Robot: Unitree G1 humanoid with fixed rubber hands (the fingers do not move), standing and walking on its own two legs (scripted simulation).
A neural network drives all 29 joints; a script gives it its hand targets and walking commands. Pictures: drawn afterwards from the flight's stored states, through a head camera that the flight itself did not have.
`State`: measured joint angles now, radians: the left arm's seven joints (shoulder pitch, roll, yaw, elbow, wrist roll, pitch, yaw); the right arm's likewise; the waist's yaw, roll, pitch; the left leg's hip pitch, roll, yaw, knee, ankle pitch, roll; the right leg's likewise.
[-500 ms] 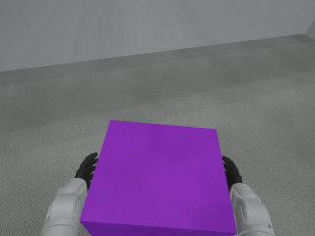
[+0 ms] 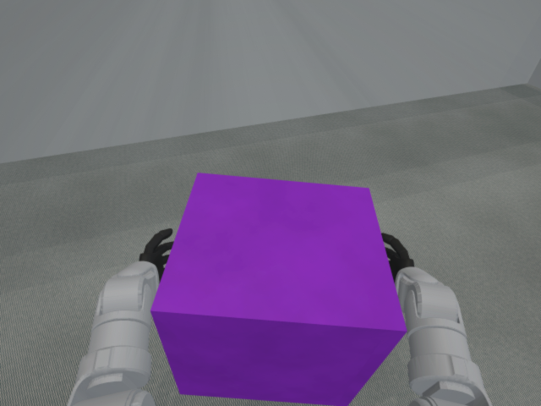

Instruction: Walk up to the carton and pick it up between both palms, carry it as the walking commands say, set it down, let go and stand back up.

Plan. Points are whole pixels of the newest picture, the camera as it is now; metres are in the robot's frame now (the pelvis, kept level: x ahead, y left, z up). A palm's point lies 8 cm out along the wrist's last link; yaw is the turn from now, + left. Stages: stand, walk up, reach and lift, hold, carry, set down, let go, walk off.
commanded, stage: reach and lift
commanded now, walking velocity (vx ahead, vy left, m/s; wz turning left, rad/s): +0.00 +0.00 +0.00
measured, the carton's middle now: (273, 291) +0.31 +0.00 -0.01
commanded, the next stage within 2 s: hold in 0.80 s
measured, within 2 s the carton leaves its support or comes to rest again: neither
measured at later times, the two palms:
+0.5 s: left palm (138, 274) +0.30 +0.21 +0.04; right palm (383, 281) +0.29 -0.18 +0.03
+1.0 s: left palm (139, 287) +0.28 +0.20 +0.05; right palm (393, 287) +0.28 -0.19 +0.04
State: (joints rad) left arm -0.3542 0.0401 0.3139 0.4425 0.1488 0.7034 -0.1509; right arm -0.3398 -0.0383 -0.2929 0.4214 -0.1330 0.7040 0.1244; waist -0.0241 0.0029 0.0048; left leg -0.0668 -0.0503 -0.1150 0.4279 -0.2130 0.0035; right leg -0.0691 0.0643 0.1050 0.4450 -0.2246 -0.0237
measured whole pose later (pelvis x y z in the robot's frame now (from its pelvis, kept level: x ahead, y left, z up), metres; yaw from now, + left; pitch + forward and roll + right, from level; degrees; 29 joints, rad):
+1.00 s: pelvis +0.01 +0.00 +0.01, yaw +0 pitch -7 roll +0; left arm -0.15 0.03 0.24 0.16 0.10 0.73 -0.12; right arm -0.16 -0.03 -0.22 0.19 -0.10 0.72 0.15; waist 0.00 0.02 0.03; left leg -0.03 -0.04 -0.11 0.34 -0.18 0.00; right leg -0.03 0.06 0.11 0.35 -0.19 -0.02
